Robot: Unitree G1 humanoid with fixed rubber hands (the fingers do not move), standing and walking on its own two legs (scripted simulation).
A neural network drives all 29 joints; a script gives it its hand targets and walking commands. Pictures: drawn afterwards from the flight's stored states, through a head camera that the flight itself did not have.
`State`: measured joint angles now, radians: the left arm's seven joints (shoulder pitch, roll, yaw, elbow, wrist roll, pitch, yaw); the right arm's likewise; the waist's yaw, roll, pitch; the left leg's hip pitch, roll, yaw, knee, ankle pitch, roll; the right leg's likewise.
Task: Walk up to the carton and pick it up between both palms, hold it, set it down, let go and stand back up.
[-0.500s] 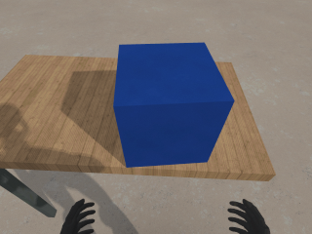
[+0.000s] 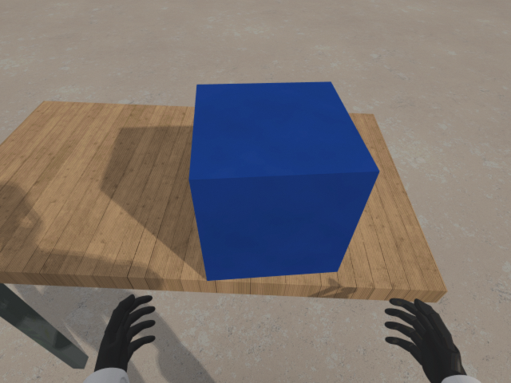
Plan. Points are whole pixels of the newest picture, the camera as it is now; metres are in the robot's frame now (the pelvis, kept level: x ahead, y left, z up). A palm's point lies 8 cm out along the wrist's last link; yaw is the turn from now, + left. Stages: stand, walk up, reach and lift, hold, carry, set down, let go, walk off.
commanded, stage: reach and lift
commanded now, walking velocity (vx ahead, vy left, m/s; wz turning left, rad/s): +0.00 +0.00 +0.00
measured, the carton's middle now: (269, 180) +0.44 +0.00 +0.09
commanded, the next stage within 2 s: none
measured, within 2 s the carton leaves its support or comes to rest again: neither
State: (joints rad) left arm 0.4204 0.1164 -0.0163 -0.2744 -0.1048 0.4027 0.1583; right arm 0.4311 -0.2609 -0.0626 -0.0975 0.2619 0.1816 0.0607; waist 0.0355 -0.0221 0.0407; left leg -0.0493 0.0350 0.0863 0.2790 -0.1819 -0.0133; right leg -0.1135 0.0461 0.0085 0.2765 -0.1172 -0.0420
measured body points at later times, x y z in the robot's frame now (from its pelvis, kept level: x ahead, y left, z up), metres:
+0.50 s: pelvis +0.00 +0.00 +0.00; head -0.01 +0.00 +0.45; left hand +0.24 +0.20 +0.08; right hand +0.24 -0.24 +0.07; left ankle -0.02 +0.12 -0.75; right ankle +0.02 -0.09 -0.75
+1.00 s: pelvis +0.00 +0.00 +0.00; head -0.01 +0.00 +0.45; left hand +0.30 +0.20 +0.13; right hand +0.31 -0.24 +0.13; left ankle -0.02 +0.12 -0.75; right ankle +0.02 -0.09 -0.75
